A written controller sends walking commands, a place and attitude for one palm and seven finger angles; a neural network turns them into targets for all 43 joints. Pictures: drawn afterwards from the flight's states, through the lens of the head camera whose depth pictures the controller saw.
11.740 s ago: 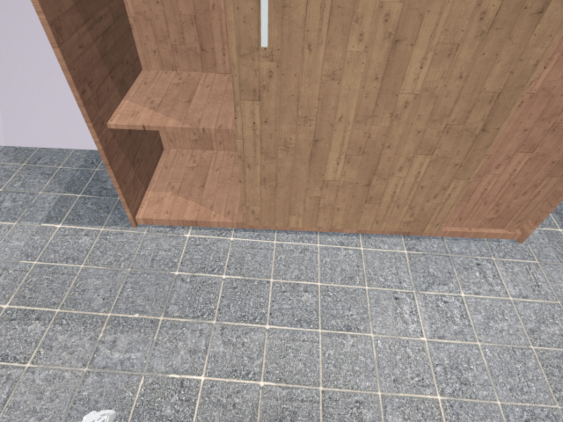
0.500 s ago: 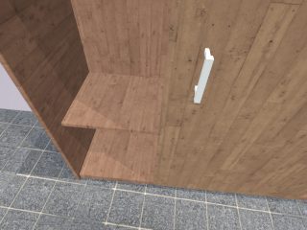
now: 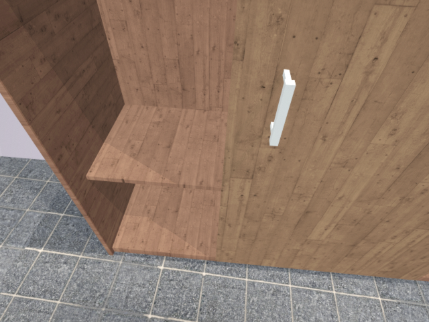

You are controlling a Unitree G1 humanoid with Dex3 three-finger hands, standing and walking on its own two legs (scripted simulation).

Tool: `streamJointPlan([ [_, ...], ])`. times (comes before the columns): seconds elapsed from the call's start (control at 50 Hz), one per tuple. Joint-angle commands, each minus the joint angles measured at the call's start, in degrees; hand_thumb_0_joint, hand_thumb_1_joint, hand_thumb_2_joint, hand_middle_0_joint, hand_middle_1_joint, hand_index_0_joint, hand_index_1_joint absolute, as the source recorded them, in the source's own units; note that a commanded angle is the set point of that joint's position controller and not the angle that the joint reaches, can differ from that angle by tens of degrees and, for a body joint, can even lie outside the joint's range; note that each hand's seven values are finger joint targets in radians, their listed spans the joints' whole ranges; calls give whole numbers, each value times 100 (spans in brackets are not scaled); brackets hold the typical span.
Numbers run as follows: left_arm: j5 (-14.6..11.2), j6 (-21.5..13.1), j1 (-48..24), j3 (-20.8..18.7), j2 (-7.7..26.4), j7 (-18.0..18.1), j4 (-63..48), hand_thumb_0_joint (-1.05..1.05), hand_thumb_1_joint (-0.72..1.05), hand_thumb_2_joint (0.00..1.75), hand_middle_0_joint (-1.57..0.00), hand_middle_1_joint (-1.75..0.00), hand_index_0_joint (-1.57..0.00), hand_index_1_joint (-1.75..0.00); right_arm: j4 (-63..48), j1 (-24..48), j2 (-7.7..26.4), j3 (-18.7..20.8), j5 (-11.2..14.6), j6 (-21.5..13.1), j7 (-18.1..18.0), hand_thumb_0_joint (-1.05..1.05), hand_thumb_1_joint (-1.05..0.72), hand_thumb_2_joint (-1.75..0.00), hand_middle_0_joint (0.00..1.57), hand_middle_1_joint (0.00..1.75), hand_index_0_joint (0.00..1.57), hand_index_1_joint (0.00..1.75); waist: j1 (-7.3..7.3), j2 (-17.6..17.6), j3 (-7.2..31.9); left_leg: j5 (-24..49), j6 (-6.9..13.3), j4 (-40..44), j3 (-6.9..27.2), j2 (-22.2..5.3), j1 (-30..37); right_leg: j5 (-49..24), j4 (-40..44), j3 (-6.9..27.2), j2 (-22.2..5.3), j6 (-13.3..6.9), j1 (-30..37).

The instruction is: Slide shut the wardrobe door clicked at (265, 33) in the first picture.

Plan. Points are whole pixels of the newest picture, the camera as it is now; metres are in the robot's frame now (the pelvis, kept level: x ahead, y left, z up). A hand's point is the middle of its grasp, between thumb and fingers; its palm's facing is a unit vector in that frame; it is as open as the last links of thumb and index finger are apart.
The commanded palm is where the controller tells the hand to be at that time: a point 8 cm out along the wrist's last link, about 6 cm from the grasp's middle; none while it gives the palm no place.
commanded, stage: look again from close up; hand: right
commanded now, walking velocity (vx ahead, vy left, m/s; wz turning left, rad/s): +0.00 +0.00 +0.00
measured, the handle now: (280, 109) +0.48 -0.09 +0.17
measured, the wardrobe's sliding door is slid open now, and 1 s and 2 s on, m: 0.49 0.49 0.49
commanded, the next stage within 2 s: raise the hand with hooked fingers in 0.02 s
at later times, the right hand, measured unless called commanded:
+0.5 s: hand (320, 309) +0.17 -0.16 +0.00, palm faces -0.04 +1.00 +0.03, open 8.3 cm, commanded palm +0.12 -0.24 -0.01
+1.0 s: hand (384, 286) +0.19 -0.24 +0.07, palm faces +0.09 +0.99 -0.08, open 11.3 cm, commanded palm +0.15 -0.29 +0.07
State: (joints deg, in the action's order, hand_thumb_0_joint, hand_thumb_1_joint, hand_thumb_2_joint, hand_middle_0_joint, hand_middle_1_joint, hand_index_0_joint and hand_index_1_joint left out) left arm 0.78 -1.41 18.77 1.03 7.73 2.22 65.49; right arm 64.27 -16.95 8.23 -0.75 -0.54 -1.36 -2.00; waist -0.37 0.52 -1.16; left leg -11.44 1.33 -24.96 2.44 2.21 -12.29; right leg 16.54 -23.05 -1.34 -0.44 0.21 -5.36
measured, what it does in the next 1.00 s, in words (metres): stands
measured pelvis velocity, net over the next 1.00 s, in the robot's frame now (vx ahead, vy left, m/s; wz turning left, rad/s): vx -0.02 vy -0.01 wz -0.07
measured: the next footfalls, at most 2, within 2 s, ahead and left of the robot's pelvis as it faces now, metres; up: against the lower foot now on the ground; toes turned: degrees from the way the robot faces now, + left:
none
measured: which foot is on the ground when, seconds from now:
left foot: down 0.00-1.00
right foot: down 0.00-1.00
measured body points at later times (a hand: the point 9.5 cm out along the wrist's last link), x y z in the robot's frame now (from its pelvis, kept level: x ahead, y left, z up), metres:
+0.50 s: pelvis -0.02 -0.01 -0.05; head -0.02 -0.01 +0.40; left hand +0.22 +0.24 -0.06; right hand +0.16 -0.22 +0.00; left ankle +0.02 +0.10 -0.74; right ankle -0.04 -0.12 -0.74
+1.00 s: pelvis -0.02 -0.01 -0.04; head -0.01 +0.00 +0.41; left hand +0.14 +0.21 -0.12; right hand +0.18 -0.29 +0.07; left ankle +0.02 +0.10 -0.74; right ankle -0.04 -0.12 -0.74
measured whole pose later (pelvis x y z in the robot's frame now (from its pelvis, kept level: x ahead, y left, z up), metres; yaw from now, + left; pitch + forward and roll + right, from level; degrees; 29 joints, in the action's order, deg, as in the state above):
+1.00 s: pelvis -0.02 -0.01 -0.04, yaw -4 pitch +5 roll +1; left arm -2.5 -14.7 19.0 2.5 13.0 3.9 34.7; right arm -5.2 -20.7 17.1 16.2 20.0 -11.7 17.9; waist -0.4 2.6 5.5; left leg -19.7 0.5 -44.2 -1.8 0.8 -29.6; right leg 25.9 -47.1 2.6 0.7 -0.5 -26.1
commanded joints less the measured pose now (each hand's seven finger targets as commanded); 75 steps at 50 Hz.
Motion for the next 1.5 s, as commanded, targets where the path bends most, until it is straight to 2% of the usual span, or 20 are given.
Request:
streamJointPlan([
  [0.0, -28, -81, 493, -96, 535, 10, -75, 0, 90, 90, -20, -30, -20, -30, -202, -324, 565, 110, 16, -64, -27, 0, -90, -90, 20, 30, 20, 30, -7, -91, -357, 658, 173, 435, 610, -643, 131, -585, 478, 392, -479, -154, -575],
  [0.08, -28, -79, 480, -95, 518, 9, -63, 0, 90, 90, -20, -30, -20, -30, -185, -354, 536, 110, 9, -55, -27, 0, -90, -90, 20, 30, 20, 30, 10, -62, -446, 561, 166, 442, 582, -630, 82, -547, 494, 404, -480, -160, -621],
  [0.1, -55, -112, -407, -143, 718, -56, -503, 0, 90, 90, -20, -30, -20, -30, 55, -853, 722, 159, -50, -166, -256, 0, -90, -90, 20, 30, 20, 30, 326, -95, -345, 3309, 32, 56, 685, -1019, 242, -1003, -667, 14, -538, -5, -885],
  [0.12, -336, -954, -298, -244, 1743, 247, -2640, 0, 90, 90, -20, -30, -20, -30, -8756, 3529, 1996, 608, 1236, -1412, -144, 0, -88, -89, 20, 32, 20, 32, -426, 834, 2604, 1951, 51, -244, 391, -524, 995, -1424, 81, 188, 115, -137, 282],
  [0.14, -385, -1429, -974, -131, 1215, 462, -2363, 0, 90, 90, -20, -30, -20, -30, -8692, 2845, 2400, 1163, 955, -1370, -499, 0, -85, -88, 20, 33, 20, 33, -187, 1164, 2081, 817, 74, -428, 231, -159, 634, -1225, -108, -178, 69, -149, 115],
  [0.16, -309, -1694, -719, -224, 945, 385, -2503, 0, 90, 90, -20, -30, -20, -30, -6806, -136, 417, 41, 786, -480, -544, 0, -83, -87, 21, 34, 21, 34, -107, 1155, 1402, 161, 124, -399, -257, -156, 163, -1056, 70, -14, 6, -128, -523],
  [0.18, -436, -1811, -667, -198, 1043, 403, -2351, 0, 90, 90, -20, -30, -20, -30, -6516, -345, -55, -57, 1062, -233, -554, 0, -81, -86, 21, 36, 21, 36, -155, 552, 663, 54, 9, -352, -472, -212, -244, -717, -105, 193, 22, -66, -923],
  [0.22, -285, -2054, -683, -326, 1314, 353, -2787, 0, 90, 90, -20, -30, -20, -30, -7186, 166, 250, 53, 1086, -816, -375, 0, -76, -84, 21, 39, 21, 39, -414, -219, 294, -635, -95, -407, -588, -229, -953, -56, -527, 324, 52, -117, -1364],
  [0.3, -133, -2130, -835, -526, 1236, -26, -3513, 0, 90, 90, -20, -30, -20, -30, -5811, -1834, -262, 221, 1362, -2182, 795, 0, -67, -80, 22, 45, 22, 45, 178, -1819, 308, -1405, -70, -1182, -606, -233, -1613, 288, -1564, 187, 175, 6, -2834],
  [0.32, -134, -2051, -913, -588, 1275, -142, -3703, 0, 90, 90, -20, -30, -20, -30, -5766, -2138, -103, 460, 1457, -2595, 1188, 0, -64, -79, 22, 47, 22, 47, 264, -1769, 391, -1238, -31, -1395, -531, -243, -1585, 267, -1802, 120, 223, 55, -3105],
  [0.36, -159, -1816, -1088, -668, 1388, -319, -4136, 0, 90, 90, -20, -30, -20, -30, -5834, -2182, 627, 1059, 1419, -3057, 1875, 0, -60, -77, 22, 50, 22, 50, 383, -898, 621, -606, 100, -1765, -286, -348, -1392, 20, -2172, -15, 331, 73, -3303],
  [0.44, -215, -1293, -1243, -583, 1278, -206, -4812, 0, 90, 90, -20, -30, -20, -30, -7426, -1613, 1001, 1411, 1539, -2304, 1830, 0, -50, -73, 23, 55, 23, 55, 550, -7, 1150, -209, 100, -2141, -302, -273, -1273, -182, -2193, -69, 356, -45, -3325],
  [0.52, -185, -1190, -800, -500, 1139, -92, -4889, 0, 90, 90, -20, -30, -20, -30, -8971, -566, 932, 1285, 1494, -2463, 1235, 0, -41, -69, 24, 62, 24, 62, 62, 565, 1556, 264, 41, -2271, -435, -147, -1723, -617, -2452, 174, 157, -94, -2760],
  [0.6, -191, -1348, -640, -344, 1262, -23, -4619, 0, 90, 90, -20, -30, -20, -30, -9272, 168, 891, 719, 1463, -2892, 1446, 0, -32, -65, 24, 68, 24, 68, -349, 731, 1442, -259, 17, -2196, -494, -91, -2226, -268, -2576, 413, 61, -137, -2516],
  [0.64, -253, -1427, -708, -260, 1349, 62, -4504, 0, 90, 90, -20, -30, -20, -30, -8706, 368, 1011, 648, 1541, -2681, 1739, 0, -27, -63, 25, 70, 25, 70, -421, 508, 1065, -740, 17, -1976, -452, -70, -2210, 231, -2478, 502, 67, -177, -2742],
  [0.74, -403, -1497, -960, -208, 1345, 216, -4451, 0, 90, 90, -20, -30, -20, -30, -7811, -161, 1661, 1655, 1814, -1543, 2123, 0, -15, -58, 25, 78, 25, 78, 82, 238, 1413, -1030, -4, -1469, -292, -220, -1213, 250, -2077, 444, 122, -168, -2833],
  [0.84, -349, -1624, -1074, -150, 1199, 220, -4360, 0, 90, 90, -20, -30, -20, -30, -8227, -109, 1777, 2266, 2174, -1261, 1929, 0, -4, -53, 26, 86, 26, 86, 303, -160, 1546, 5, -38, -1453, -504, -215, -556, -609, -1742, 446, 95, -117, -2588],
  [1.16, -457, -2095, -936, -137, 1405, 364, -3932, 0, 90, 90, -20, -30, -20, -30, -8115, 1440, 2361, 2574, 2231, -1036, 2219, 0, 34, -37, 29, 110, 29, 110, 206, 555, 1040, 48, -33, -720, -564, -192, -282, -654, -932, 426, 79, -138, -1474],
  [1.24, -473, -2089, -974, -77, 1428, 400, -3891, 0, 90, 90, -20, -30, -20, -30, -7643, 1806, 2481, 2673, 2226, -657, 2305, 0, 43, -33, 29, 115, 29, 115, 243, 495, 747, 21, -26, -520, -586, -173, -176, -579, -685, 475, 64, -121, -1361],
  [1.48, -486, -1965, -1154, 70, 1406, 409, -3856, 0, 90, 90, -20, -30, -20, -30, -7269, 3083, 3134, 3173, 2313, 49, 2712, 0, 50, -30, 30, 120, 30, 120, 241, 364, 1005, 652, -29, -226, -564, -161, 232, -1036, -464, 475, 88, -150, -907],
])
